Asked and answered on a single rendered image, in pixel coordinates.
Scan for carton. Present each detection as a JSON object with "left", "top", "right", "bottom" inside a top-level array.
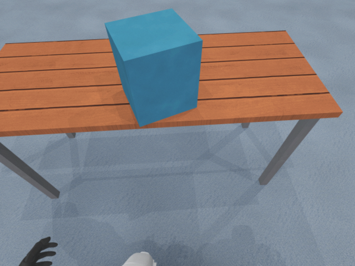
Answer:
[{"left": 105, "top": 8, "right": 203, "bottom": 127}]

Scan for table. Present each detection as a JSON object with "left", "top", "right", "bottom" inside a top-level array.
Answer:
[{"left": 0, "top": 30, "right": 343, "bottom": 199}]

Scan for robot left thigh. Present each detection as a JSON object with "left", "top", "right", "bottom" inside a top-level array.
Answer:
[{"left": 122, "top": 253, "right": 156, "bottom": 266}]

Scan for robot left hand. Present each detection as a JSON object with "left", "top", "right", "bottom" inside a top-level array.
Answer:
[{"left": 19, "top": 237, "right": 58, "bottom": 266}]

